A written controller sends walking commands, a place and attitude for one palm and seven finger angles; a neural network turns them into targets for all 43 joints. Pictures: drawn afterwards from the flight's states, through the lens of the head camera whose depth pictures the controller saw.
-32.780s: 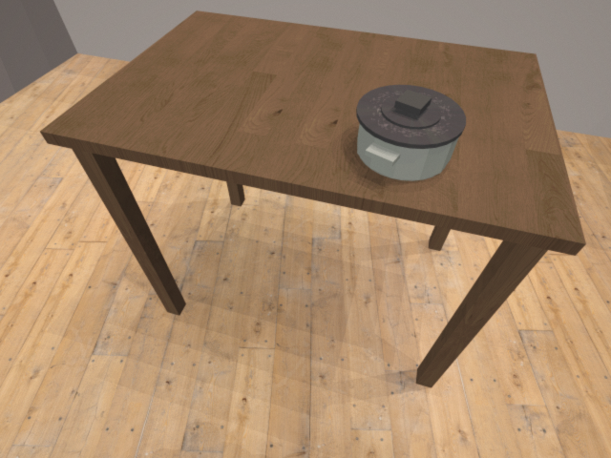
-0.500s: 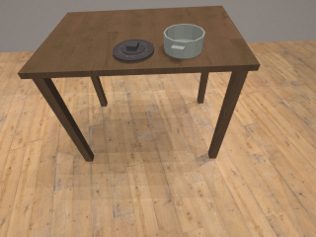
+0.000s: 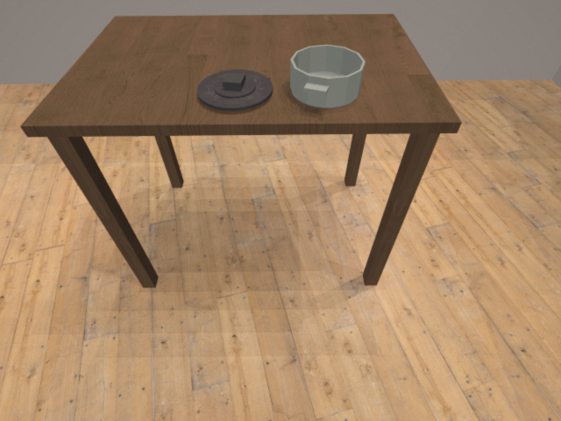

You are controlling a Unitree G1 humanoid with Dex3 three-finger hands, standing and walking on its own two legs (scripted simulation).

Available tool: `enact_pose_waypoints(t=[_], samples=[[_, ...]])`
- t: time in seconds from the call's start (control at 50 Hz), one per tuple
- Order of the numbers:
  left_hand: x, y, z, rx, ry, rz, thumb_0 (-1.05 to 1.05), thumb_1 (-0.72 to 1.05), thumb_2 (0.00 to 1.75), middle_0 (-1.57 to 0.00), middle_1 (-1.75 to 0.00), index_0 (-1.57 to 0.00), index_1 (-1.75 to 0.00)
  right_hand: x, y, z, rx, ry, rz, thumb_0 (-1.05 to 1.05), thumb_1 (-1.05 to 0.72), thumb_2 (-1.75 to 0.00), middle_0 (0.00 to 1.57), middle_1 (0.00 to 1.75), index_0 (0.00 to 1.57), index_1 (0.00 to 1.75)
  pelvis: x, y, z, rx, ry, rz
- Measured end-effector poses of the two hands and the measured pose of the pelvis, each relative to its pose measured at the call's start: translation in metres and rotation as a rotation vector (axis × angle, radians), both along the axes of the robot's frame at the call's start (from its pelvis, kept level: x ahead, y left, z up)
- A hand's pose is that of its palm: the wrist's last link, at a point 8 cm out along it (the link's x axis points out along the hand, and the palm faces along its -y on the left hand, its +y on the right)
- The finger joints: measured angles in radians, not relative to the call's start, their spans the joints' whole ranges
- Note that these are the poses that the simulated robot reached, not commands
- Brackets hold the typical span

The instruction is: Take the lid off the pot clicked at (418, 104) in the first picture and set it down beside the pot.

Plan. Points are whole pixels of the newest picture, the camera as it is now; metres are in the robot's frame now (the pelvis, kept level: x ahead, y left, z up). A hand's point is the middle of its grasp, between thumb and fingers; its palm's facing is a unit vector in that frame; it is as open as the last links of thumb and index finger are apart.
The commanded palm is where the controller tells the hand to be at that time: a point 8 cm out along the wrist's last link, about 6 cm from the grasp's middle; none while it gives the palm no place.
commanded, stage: let the arm hang, fingers relaxed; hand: left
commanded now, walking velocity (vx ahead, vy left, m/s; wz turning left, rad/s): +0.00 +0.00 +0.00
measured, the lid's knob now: (234, 80) +0.85 +0.15 +0.06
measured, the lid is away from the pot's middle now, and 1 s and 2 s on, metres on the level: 0.23 0.23 0.23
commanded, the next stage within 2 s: look to check the result in 0.84 s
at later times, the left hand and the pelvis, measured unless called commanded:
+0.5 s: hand out of the picture +0.00 +0.14 -0.18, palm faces +0.06 -0.98 -0.18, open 7.3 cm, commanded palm none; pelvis +0.01 -0.01 +0.00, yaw +0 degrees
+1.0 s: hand out of the picture +0.00 +0.14 -0.18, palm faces +0.06 -0.98 -0.17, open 7.3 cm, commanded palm none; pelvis +0.02 -0.01 +0.00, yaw +0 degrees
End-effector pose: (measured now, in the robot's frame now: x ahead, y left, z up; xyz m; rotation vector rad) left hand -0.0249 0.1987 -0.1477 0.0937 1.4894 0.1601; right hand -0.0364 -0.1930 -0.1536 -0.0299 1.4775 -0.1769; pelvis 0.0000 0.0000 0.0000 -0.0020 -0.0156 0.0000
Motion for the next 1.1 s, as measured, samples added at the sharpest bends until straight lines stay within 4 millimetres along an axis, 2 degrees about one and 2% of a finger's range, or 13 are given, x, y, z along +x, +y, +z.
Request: enact_pose_waypoints(t=[0.28,0.74,1.1], samples=[[0.01,-0.003,0.001,0.012,-0.01,0.008,0.01,0.91,0.9,-0.2,-0.3,-0.2,-0.3,0.016,-0.007,-0.001,-0.004,-0.015,0.007,0.01,-0.91,-0.9,0.2,0.3,0.2,0.3,0.01,-0.006,0.0,0.001,0.001,0.002],[0.019,-0.008,0.001,0.014,-0.015,0.011,0.01,0.92,0.9,-0.2,-0.3,-0.2,-0.3,0.026,-0.018,0.002,-0.017,-0.004,0.015,0.0,-0.91,-0.9,0.2,0.3,0.2,0.3,0.018,-0.014,0.001,-0.001,0.004,0.008],[0.022,-0.004,0.002,0.016,-0.015,0.005,0.01,0.92,0.9,-0.2,-0.3,-0.2,-0.3,0.027,-0.017,0.002,-0.019,-0.006,0.015,0.01,-0.91,-0.9,0.2,0.3,0.2,0.3,0.019,-0.012,0.001,-0.001,0.003,0.004]])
